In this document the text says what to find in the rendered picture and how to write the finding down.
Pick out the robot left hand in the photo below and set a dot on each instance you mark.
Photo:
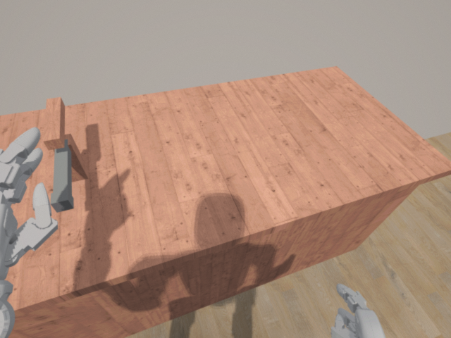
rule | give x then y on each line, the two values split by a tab
17	163

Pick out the tap lever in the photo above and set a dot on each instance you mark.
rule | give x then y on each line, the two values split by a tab
61	198

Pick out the counter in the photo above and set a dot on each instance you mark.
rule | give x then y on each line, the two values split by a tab
188	197

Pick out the robot right hand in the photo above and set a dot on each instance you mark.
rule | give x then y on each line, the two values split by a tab
364	323

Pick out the robot left forearm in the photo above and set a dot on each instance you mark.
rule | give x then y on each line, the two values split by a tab
7	314

